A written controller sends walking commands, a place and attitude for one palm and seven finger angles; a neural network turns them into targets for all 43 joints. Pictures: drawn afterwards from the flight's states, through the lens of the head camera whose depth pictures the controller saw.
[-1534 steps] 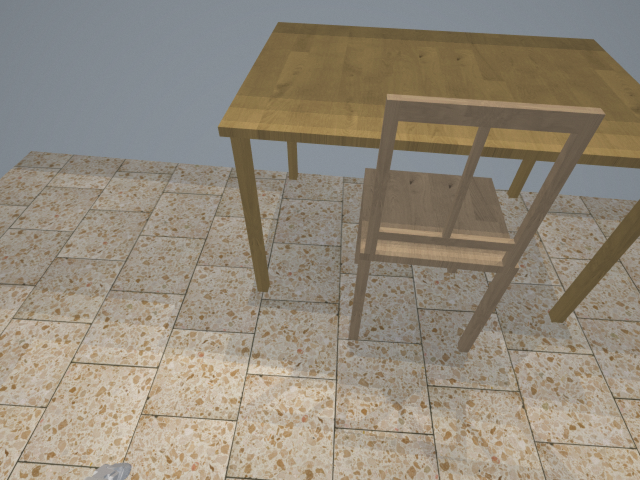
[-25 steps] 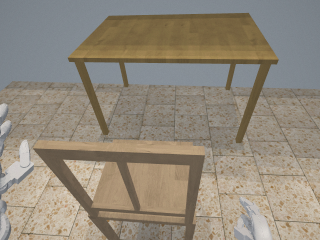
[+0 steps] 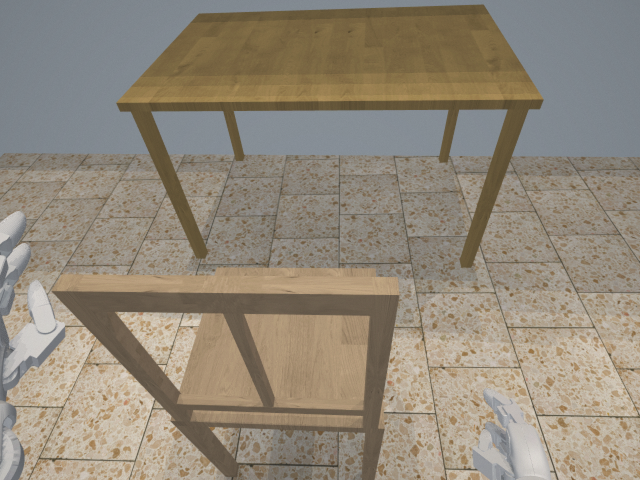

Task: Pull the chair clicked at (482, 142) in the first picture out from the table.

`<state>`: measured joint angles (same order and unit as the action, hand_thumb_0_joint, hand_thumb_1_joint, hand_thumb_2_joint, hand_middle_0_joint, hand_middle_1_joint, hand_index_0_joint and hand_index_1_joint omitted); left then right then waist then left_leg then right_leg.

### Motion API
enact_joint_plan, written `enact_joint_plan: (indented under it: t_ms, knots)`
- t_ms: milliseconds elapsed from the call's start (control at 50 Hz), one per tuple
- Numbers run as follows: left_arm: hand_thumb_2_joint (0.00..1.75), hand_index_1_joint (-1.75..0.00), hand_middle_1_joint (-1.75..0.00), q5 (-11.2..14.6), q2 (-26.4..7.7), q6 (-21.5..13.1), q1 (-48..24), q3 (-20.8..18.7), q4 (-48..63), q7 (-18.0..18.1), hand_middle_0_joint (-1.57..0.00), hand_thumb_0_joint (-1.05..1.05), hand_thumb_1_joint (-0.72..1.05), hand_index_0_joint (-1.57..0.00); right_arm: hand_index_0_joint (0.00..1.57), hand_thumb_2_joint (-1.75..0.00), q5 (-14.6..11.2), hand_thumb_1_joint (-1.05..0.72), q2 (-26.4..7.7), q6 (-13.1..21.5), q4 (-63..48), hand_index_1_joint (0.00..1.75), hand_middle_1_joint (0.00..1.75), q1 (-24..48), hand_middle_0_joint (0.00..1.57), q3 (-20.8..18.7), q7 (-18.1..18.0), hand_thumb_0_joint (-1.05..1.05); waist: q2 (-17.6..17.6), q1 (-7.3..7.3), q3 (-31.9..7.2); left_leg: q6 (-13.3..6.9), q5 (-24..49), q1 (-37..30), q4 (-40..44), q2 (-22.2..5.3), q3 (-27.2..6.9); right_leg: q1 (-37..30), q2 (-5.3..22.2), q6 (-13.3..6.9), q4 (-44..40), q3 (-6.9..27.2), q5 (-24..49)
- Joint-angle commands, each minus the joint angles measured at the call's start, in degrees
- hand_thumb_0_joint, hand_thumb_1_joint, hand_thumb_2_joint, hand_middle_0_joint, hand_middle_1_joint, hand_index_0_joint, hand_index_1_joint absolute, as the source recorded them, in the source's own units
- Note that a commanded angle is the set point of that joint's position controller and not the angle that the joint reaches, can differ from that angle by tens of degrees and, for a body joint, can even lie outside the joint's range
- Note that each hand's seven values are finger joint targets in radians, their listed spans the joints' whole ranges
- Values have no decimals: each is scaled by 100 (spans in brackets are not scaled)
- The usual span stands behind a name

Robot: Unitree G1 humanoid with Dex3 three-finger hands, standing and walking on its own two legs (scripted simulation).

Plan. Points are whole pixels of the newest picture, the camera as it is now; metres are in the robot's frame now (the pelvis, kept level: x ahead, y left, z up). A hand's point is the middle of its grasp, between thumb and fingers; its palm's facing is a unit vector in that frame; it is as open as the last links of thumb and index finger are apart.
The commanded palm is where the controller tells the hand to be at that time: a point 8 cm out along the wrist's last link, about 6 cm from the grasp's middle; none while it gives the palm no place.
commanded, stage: step back with the hand held close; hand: left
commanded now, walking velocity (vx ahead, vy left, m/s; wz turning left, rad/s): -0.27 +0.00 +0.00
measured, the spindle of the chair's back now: (253, 362) +0.29 +0.15 -0.07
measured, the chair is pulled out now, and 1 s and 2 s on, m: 0.63 0.63 0.63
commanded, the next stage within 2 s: stop stepping back and stand still in 1.08 s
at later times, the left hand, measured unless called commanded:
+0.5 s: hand (6, 418) +0.12 +0.28 +0.16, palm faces +0.43 -0.77 -0.47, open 7.4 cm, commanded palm +0.07 +0.31 +0.18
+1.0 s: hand out of the picture +0.04 +0.29 +0.18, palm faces +0.52 -0.73 -0.44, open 7.4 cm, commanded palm -0.01 +0.33 +0.18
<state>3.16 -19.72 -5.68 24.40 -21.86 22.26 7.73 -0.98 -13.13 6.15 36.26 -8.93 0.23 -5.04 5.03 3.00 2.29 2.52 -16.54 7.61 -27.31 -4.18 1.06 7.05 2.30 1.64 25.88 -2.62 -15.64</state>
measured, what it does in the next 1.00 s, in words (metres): shifts its weight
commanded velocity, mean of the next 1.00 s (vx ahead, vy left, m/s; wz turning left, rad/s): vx -0.31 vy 0.00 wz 0.01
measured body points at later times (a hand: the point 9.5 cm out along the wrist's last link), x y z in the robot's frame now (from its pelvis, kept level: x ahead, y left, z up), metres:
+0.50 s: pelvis -0.07 +0.01 -0.01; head -0.06 +0.01 +0.44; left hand +0.10 +0.31 +0.18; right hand +0.10 -0.23 -0.09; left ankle -0.02 +0.15 -0.74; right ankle -0.02 -0.14 -0.74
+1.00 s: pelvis -0.15 +0.03 -0.03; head -0.14 +0.04 +0.42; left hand +0.01 +0.33 +0.20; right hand +0.04 -0.21 -0.10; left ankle -0.06 +0.15 -0.73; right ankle -0.02 -0.13 -0.74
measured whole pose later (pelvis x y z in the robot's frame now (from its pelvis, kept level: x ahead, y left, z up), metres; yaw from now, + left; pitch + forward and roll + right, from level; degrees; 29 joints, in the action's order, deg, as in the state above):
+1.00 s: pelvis -0.15 +0.03 -0.03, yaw +2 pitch -2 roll -1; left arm 1.3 -23.9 -14.2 28.8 -25.3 31.7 10.1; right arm 0.7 -12.8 8.0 37.5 -11.5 -0.4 -4.3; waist 0.0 2.5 2.6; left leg 0.1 -24.9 26.8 -43.7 -1.1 -0.1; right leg 25.8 3.6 1.7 34.8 0.1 -8.4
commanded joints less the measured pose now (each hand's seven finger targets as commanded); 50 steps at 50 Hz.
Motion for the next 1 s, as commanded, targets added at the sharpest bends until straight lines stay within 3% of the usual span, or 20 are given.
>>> enact_joint_plan:
  t_ms: [0, 80, 100, 180, 200, 300, 360, 420, 480, 560, 600, 660, 700, 760, 800, 860, 900, 940, 960, 980]
  knots:
    - [90, -30, -30, 13, -1109, -520, 211, -660, 1276, -10, -20, 0, 90, -20, 20, -90, 11, -90, -615, 99, -1008, 30, 30, 619, 20, -275, 14, 0, -256, -221, -591, -366, 1692, 3, 258, -84, 28, 100, 448, -230, -254, 431, 2595]
    - [90, -30, -30, -26, -1177, -509, 865, -815, 1542, 35, -20, 0, 90, -20, 20, -90, 20, -90, -574, -116, -1173, 30, 30, 606, 20, -340, 39, 0, -297, -211, -1191, -380, 2886, -77, 197, -292, -45, -79, 374, -146, 126, 212, 2763]
    - [90, -30, -30, -33, -1342, -526, 950, -969, 1592, 79, -20, 0, 90, -20, 20, -90, 5, -90, -569, -137, -1157, 30, 30, 668, 20, -368, 18, 0, -102, -215, -1258, -407, 3002, -127, 239, -328, -49, -58, 381, -136, 174, 203, 2720]
    - [90, -30, -30, 18, -1427, -565, 1019, -1064, 1865, 147, -20, 0, 90, -20, 20, -90, -18, -90, -487, -192, -1246, 30, 30, 623, 20, -379, -35, 0, -356, -222, -1329, -374, 2971, 107, 152, -392, -110, 13, 378, -118, 298, 213, 2622]
    - [90, -30, -30, 15, -1533, -566, 986, -1124, 1893, 187, -20, 0, 90, -20, 20, -90, -27, -90, -505, -188, -1196, 30, 30, 644, 20, -395, -62, 0, -160, -246, -1311, -379, 2802, 149, 193, -392, -106, 37, 396, -124, 299, 259, 2534]
    - [90, -30, -30, 38, -1436, -572, 937, -1018, 1820, 257, -20, 0, 90, -20, 20, -90, -35, -90, -487, -125, -1113, 30, 30, 568, 20, -392, -123, 0, -141, -270, -1073, -348, 1711, 596, 179, -338, -155, 274, 445, -148, 133, 422, 2040]
    - [90, -30, -30, 6, -1333, -567, 822, -913, 1720, 283, -20, 0, 90, -20, 20, -90, -9, -90, -494, -84, -1121, 30, 30, 481, 20, -357, -116, 0, -233, -257, -776, -345, 587, 1034, 201, -263, -179, 544, 415, -148, -96, 534, 1010]
    - [90, -30, -30, -33, -1347, -593, 644, -838, 1647, 329, -20, 0, 90, -20, 20, -90, -11, -90, -499, -40, -1103, 30, 30, 374, 20, -333, -125, 0, -482, -295, -414, -341, -767, 1215, 46, -71, -104, 1149, 541, -242, -697, 838, -561]
    - [90, -30, -30, -77, -1416, -645, 422, -826, 1676, 360, -20, 0, 90, -20, 20, -90, 22, -90, -541, 32, -1124, 30, 30, 316, 20, -294, -114, 0, -717, -304, -274, -341, -1101, 1190, -200, -37, -172, 1709, 610, -307, -970, 894, -1678]
    - [90, -30, -30, -126, -1458, -772, 200, -876, 1954, 410, -20, 0, 90, -20, 20, -90, 29, -90, -618, 203, -1195, 30, 30, 277, 20, -246, -149, 0, 1, -291, -333, -490, -1494, 1830, 665, -377, -661, 1089, 192, -127, -156, 430, -1291]
    - [90, -30, -30, -117, -1551, -846, 266, -969, 2055, 421, -20, 0, 90, -20, 20, -90, -3, -90, -659, 276, -1178, 30, 30, 307, 20, -263, -168, 0, 647, -289, -515, -588, -1643, 2214, 1040, -605, -908, 476, 35, -94, 518, 245, -688]
    - [90, -30, -30, -104, -1441, -934, 589, -980, 2049, 347, -20, 0, 90, -20, 20, -90, -30, -90, -664, 379, -1239, 30, 30, 233, 20, -292, -104, 0, 713, -251, -723, -636, -1767, 2485, 989, -709, -928, 129, -68, -69, 984, 172, -365]
    - [90, -30, -30, -111, -1529, -959, 754, -1112, 1923, 331, -20, 0, 90, -20, 20, -90, -44, -90, -680, 416, -1204, 30, 30, 242, 20, -324, -91, 0, 872, -247, -622, -686, -1991, 2847, 982, -725, -931, -4, -83, -69, 1127, 185, -340]
    - [90, -30, -30, -119, -1532, -1067, 603, -1153, 1994, 287, -20, 0, 90, -20, 20, -90, -14, -90, -664, 494, -1165, 30, 30, 187, 20, -333, -57, 0, 408, -258, -488, -670, -2131, 3069, 642, -653, -828, 150, -27, -119, 1048, 372, -480]
    - [90, -30, -30, -116, -1662, -1095, 478, -1214, 1948, 282, -20, 0, 90, -20, 20, -90, 5, -90, -667, 538, -1068, 30, 30, 137, 20, -363, -60, 0, 30, -278, -353, -586, -2262, 2803, 251, -397, -647, 756, 122, -240, 526, 732, -1115]
    - [90, -30, -30, -117, -1655, -1140, 138, -1138, 1918, 318, -20, 0, 90, -20, 20, -90, 103, -90, -569, 588, -943, 30, 30, 50, 20, -363, -32, 0, -952, -330, -211, -320, -1858, 1643, -1138, 119, -325, 2417, 747, -608, -904, 1675, -2430]
    - [90, -30, -30, -123, -1798, -1107, -138, -1167, 1953, 367, -20, 0, 90, -20, 20, -90, 144, -90, -542, 536, -700, 30, 30, 34, 20, -351, 6, 0, -1377, -327, -462, -197, -1137, 738, -2307, 321, -111, 3061, 1285, -911, -1366, 1931, -2335]
    - [90, -30, -30, -151, -1698, -1109, -260, -1099, 1877, 342, -20, 0, 90, -20, 20, -90, 182, -90, -474, 493, -652, 30, 30, 79, 20, -279, 41, 0, -1591, -381, -649, -248, -866, 485, -1941, 234, -202, 2943, 1160, -736, -1072, 1356, -1919]
    - [90, -30, -30, -130, -1630, -1130, -294, -1070, 1873, 314, -20, 0, 90, -20, 20, -90, 156, -90, -492, 495, -709, 30, 30, 91, 20, -247, 34, 0, -1325, -401, -607, -323, -1088, 570, -1269, 91, -408, 2859, 926, -551, -756, 1102, -2029]
    - [90, -30, -30, -121, -1587, -1152, -286, -1067, 1894, 309, -20, 0, 90, -20, 20, -90, 126, -90, -549, 504, -800, 30, 30, 95, 20, -237, -4, 0, -772, -409, -439, -474, -1586, 1090, -233, -220, -844, 2600, 548, -335, -78, 811, -2168]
